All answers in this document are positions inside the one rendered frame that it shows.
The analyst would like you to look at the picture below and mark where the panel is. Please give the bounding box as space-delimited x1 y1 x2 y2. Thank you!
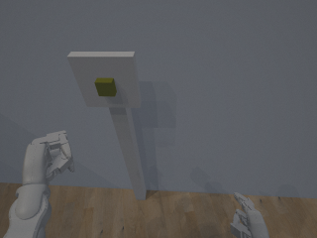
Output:
67 52 147 200

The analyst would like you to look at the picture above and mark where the button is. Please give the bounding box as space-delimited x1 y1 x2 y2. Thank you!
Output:
94 77 117 97

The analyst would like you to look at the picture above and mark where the left robot forearm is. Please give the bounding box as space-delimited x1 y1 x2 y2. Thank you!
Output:
3 182 52 238

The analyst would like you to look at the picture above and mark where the robot left hand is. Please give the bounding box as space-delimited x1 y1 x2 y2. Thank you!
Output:
22 130 75 186

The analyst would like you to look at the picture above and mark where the robot right hand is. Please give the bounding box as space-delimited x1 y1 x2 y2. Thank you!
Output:
230 192 269 238

